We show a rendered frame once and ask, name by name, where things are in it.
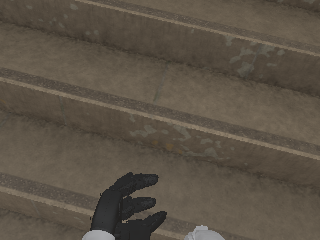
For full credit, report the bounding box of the left robot hand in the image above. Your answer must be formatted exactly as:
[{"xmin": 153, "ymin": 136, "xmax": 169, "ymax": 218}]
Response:
[{"xmin": 90, "ymin": 172, "xmax": 167, "ymax": 240}]

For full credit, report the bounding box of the right robot shin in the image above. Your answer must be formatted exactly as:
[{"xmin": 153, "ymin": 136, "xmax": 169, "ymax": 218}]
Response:
[{"xmin": 193, "ymin": 225, "xmax": 209, "ymax": 234}]

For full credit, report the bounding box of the robot right thigh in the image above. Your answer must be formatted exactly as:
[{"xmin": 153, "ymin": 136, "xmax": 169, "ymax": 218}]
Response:
[{"xmin": 184, "ymin": 230, "xmax": 225, "ymax": 240}]

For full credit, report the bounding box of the left robot forearm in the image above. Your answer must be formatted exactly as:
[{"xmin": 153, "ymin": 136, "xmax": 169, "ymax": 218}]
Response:
[{"xmin": 82, "ymin": 230, "xmax": 116, "ymax": 240}]

